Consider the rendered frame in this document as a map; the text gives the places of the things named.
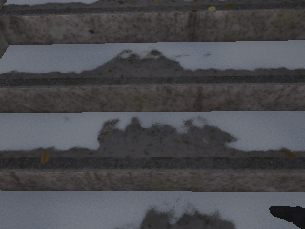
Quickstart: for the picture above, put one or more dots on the right robot hand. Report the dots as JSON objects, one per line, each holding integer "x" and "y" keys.
{"x": 296, "y": 215}

